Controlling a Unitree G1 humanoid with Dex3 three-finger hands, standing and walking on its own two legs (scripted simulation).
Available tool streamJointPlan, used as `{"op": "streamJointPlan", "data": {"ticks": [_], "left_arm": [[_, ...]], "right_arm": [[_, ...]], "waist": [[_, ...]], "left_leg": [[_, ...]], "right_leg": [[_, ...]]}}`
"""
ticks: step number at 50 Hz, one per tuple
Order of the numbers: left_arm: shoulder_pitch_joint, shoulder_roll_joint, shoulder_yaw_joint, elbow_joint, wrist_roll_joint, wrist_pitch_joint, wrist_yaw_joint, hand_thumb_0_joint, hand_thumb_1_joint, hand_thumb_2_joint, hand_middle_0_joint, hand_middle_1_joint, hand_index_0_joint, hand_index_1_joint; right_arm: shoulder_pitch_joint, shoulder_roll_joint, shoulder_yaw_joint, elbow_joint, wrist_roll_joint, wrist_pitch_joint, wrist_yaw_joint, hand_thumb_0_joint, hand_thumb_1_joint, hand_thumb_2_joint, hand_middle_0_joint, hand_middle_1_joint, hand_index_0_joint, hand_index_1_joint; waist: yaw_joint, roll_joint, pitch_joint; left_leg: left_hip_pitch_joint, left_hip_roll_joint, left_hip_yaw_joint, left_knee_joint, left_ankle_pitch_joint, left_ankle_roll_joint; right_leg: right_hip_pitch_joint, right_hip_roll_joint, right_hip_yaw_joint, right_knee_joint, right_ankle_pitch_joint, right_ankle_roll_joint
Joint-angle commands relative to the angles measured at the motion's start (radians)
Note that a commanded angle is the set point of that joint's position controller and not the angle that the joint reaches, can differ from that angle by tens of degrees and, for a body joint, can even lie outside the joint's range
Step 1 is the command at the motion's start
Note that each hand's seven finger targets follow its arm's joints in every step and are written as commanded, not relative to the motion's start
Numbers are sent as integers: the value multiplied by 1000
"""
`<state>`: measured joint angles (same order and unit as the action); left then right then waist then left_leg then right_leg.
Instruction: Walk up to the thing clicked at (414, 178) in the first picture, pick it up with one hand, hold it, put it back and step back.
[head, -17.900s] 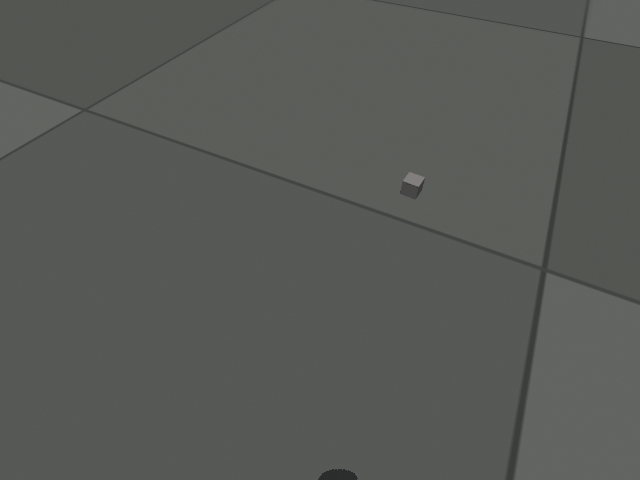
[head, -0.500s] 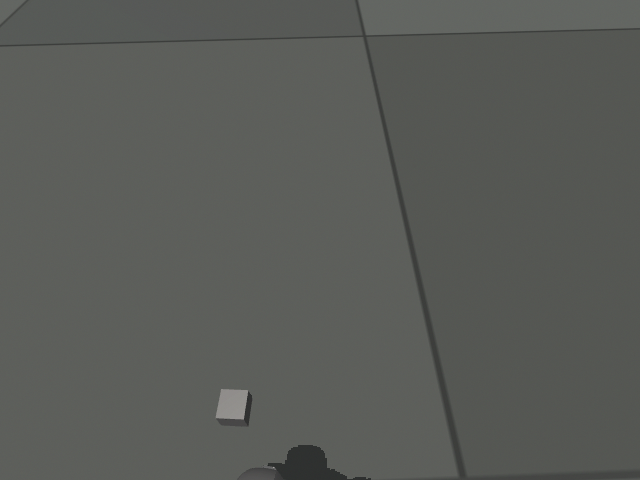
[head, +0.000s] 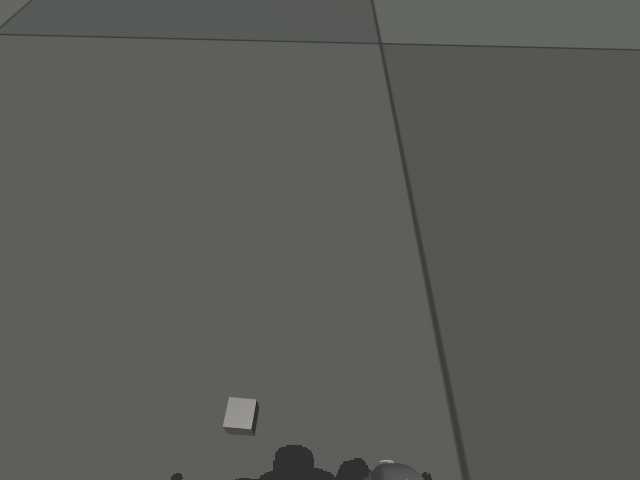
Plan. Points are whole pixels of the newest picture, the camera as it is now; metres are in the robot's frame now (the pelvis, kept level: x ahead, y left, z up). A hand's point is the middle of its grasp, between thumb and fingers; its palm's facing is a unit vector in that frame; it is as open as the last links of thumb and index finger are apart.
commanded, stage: walk up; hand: left
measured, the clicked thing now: (241, 416) +0.39 +0.21 -0.73
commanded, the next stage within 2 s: none
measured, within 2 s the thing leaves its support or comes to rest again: neither
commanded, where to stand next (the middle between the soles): +0.00 -0.02 m, yaw +0 degrees
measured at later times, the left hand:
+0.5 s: hand out of the picture +0.05 +0.26 -0.16, palm faces +0.03 -0.95 -0.31, open 7.3 cm
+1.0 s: hand out of the picture +0.01 +0.28 -0.16, palm faces +0.01 -0.92 -0.38, open 7.4 cm
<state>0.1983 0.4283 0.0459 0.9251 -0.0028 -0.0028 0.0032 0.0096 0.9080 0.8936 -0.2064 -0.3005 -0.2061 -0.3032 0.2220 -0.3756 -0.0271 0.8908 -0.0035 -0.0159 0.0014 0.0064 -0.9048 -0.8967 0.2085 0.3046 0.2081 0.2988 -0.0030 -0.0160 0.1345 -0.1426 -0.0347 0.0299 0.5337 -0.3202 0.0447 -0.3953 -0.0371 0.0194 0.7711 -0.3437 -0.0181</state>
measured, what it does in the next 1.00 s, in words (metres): steps on the spot: right foot, then left foot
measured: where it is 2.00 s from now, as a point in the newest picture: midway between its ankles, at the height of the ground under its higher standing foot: outside the picture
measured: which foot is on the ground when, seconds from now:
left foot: down 0.00-0.12, up 0.14-0.34, down 0.36-0.70, up 0.72-0.94, down 0.96-1.00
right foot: up 0.00-0.06, down 0.08-0.40, up 0.42-0.62, down 0.64-0.98, up 1.00-1.00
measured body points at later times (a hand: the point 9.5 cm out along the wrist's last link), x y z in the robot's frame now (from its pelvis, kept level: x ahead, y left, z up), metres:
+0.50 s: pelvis -0.05 +0.00 -0.01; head -0.02 +0.02 +0.44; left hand +0.05 +0.31 -0.14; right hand +0.00 -0.32 -0.11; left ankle -0.08 +0.10 -0.73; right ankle +0.02 -0.14 -0.70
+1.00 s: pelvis -0.04 +0.00 -0.01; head -0.03 +0.01 +0.43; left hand +0.01 +0.33 -0.13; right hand +0.05 -0.31 -0.13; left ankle +0.04 +0.12 -0.73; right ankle -0.03 -0.14 -0.73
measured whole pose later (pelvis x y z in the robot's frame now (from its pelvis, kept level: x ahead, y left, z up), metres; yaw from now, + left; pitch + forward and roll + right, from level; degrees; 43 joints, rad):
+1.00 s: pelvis -0.04 +0.00 -0.01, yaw +0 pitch -5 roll +0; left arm 0.23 0.41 0.04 0.92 0.00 0.03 -0.01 0.01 0.90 0.89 -0.21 -0.30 -0.21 -0.30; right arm 0.19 -0.39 -0.04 0.93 -0.01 -0.02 0.00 0.01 -0.91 -0.90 0.21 0.30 0.21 0.30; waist 0.03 -0.01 0.12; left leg -0.34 0.01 0.01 0.63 -0.20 0.00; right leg -0.26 -0.03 0.05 0.71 -0.38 0.01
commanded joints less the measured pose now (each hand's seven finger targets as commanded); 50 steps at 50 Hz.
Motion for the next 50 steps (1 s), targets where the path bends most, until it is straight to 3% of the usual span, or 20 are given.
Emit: {"op": "streamJointPlan", "data": {"ticks": [1, 4, 6, 7, 14, 17, 18, 19, 20, 22, 24, 28, 32, 33, 35, 36, 41, 46, 48, 50], "left_arm": [[-4, 149, 42, -70, 2, 5, 20, 0, 900, 900, -200, -300, -200, -300], [-33, 218, 64, -94, 21, 13, 12, 0, 900, 900, -200, -300, -200, -300], [-42, 256, 65, -120, 5, 14, 11, 0, 900, 900, -200, -300, -200, -300], [-41, 251, 66, -133, 17, 11, 14, 0, 900, 900, -200, -300, -200, -300], [-96, 181, 69, -176, 63, 37, 11, 0, 900, 900, -200, -300, -200, -300], [-99, 199, 74, -156, 34, 62, -7, 0, 900, 900, -200, -300, -200, -300], [-56, 137, 54, -149, 25, 67, -10, 0, 900, 900, -200, -300, -200, -300], [-95, 96, 44, -162, 14, 62, -15, 0, 900, 900, -200, -300, -200, -300], [-194, 197, 79, -154, 33, 58, -1, 0, 900, 900, -200, -300, -200, -300], [-97, 164, 79, -109, 11, 50, -12, 0, 900, 900, -200, -300, -200, -300], [-74, 149, 68, -90, 5, 33, -12, 0, 900, 900, -200, -300, -200, -300], [-135, 123, 42, -94, 20, -1, -27, 0, 900, 900, -200, -300, -200, -300], [14, 131, 49, -36, 26, -39, -21, 0, 900, 900, -200, -300, -200, -300], [103, 176, 68, -11, 28, -51, -16, 0, 900, 900, -200, -300, -200, -300], [152, 326, 97, -25, 31, -62, -14, 0, 900, 900, -200, -300, -200, -300], [131, 300, 91, -45, 24, -63, -17, 0, 900, 900, -200, -300, -200, -300], [37, 224, 57, -85, 23, -67, -6, 0, 900, 900, -200, -300, -200, -300], [-61, 176, 31, -111, 0, -11, -4, 0, 900, 900, -200, -300, -200, -300], [-13, 127, 19, -116, -13, 10, -2, 0, 900, 900, -200, -300, -200, -300], [47, 188, 45, -53, -7, 37, 8, 0, 900, 900, -200, -300, -200, -300]], "right_arm": [[-61, -251, -75, -88, 20, 22, -27, 0, -900, -900, 200, 300, 200, 300], [-48, -219, -68, -99, 39, 34, -33, 0, -900, -900, 200, 300, 200, 300], [-6, -189, -66, -80, 37, 51, -45, 0, -900, -900, 200, 300, 200, 300], [6, -204, -73, -75, 21, 60, -48, 0, -900, -900, 200, 300, 200, 300], [65, -208, -66, -22, 2, 20, -30, 0, -900, -900, 200, 300, 200, 300], [152, -194, -72, 44, -20, -3, -33, 0, -900, -900, 200, 300, 200, 300], [104, -219, -78, 31, -42, -12, -37, 0, -900, -900, 200, 300, 200, 300], [14, -331, -96, -9, -58, -21, -36, 0, -900, -900, 200, 300, 200, 300], [-47, -403, -109, -34, -35, -23, -35, 0, -900, -900, 200, 300, 200, 300], [-137, -288, -74, -39, -37, -47, -41, 0, -900, -900, 200, 300, 200, 300], [-63, -262, -73, -20, -31, -60, -41, 0, -900, -900, 200, 300, 200, 300], [12, -270, -81, -13, -40, -43, -21, 0, -900, -900, 200, 300, 200, 300], [9, -286, -88, -48, -24, -16, 2, 0, -900, -900, 200, 300, 200, 300], [-1, -236, -73, -71, -13, -15, 5, 0, -900, -900, 200, 300, 200, 300], [-68, -215, -64, -123, -10, -15, -2, 0, -900, -900, 200, 300, 200, 300], [-53, -243, -76, -112, -10, -17, -3, 0, -900, -900, 200, 300, 200, 300], [56, -210, -71, -45, -15, -23, 17, 0, -900, -900, 200, 300, 200, 300], [65, -192, -76, 3, -6, -23, -7, 0, -900, -900, 200, 300, 200, 300], [46, -287, -92, -8, -20, -32, -23, 0, -900, -900, 200, 300, 200, 300], [-48, -349, -101, -32, -10, -29, -23, 0, -900, -900, 200, 300, 200, 300]], "waist": [[10, 138, -103], [14, -42, -143], [26, -244, -207], [24, -203, -204], [46, -191, -258], [-3, -135, -206], [12, -7, -161], [9, 210, -80], [-40, 185, -4], [51, 58, 15], [27, 116, -79], [-52, 239, -96], [10, 188, -100], [52, 65, -157], [85, -179, -92], [71, -84, -53], [9, -151, -43], [-39, -123, -98], [-15, 36, -114], [0, 146, -118]], "left_leg": [[-74, 226, -143, 12, 726, 104], [-161, 134, -131, 161, 431, 20], [-178, -59, -45, 518, -292, -22], [-167, -45, -123, 651, -366, -24], [-243, -5, -9, 287, -262, -58], [-15, -6, 21, -116, -35, -30], [38, 64, -146, -207, -66, -10], [-22, 345, -571, -311, -262, 84], [-296, 482, -652, -343, -265, 209], [-184, 338, -375, -214, 181, 160], [-8, 272, -222, -122, 435, 105], [90, 236, -183, -122, 279, 109], [-9, 225, -146, 6, 248, 119], [-125, 170, -97, 177, 272, 77], [-476, 25, -75, 492, -301, 5], [-468, 48, -147, 549, -292, 1], [-272, 74, -52, 311, -120, -32], [24, 22, 6, -2, 239, -36], [1, 234, -262, -122, 288, 27], [-241, 425, -532, -265, 10, 212]], "right_leg": [[129, 35, -55, -119, 81, -14], [231, -102, 94, -243, 596, -83], [202, -361, 383, -356, 843, -303], [142, -371, 411, -356, 762, -313], [260, -180, 184, -365, -83, -203], [105, -176, 182, -287, -133, -143], [-35, -122, 142, -166, -150, -80], [-233, 36, 64, -24, -143, -2], [-105, 8, 146, 133, -222, 6], [-78, 62, 198, 232, -98, -5], [-85, 57, 133, 149, -73, -6], [-33, 60, -17, -73, -107, 6], [199, 83, -84, -368, -8, -35], [399, 31, 35, -418, 40, -58], [406, -358, 624, -526, -73, -281], [354, -361, 572, -525, -53, -302], [166, -173, 187, -454, 214, -192], [-7, -102, 94, -220, 341, -104], [-54, 12, 95, -98, 109, -35], [113, 55, 74, 193, -250, -14]]}}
